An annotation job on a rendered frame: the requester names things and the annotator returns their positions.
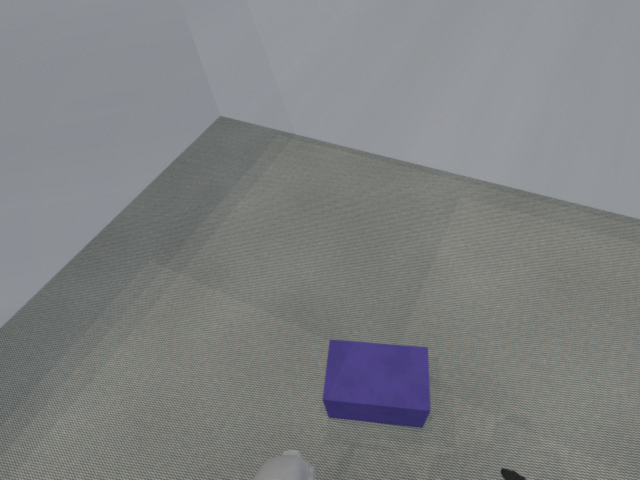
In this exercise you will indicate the robot left thigh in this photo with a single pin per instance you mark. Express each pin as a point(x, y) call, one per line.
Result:
point(286, 467)

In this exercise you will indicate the robot left shin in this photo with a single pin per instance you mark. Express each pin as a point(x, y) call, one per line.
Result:
point(292, 452)

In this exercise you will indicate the carton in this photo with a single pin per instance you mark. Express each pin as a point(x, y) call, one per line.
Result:
point(380, 383)

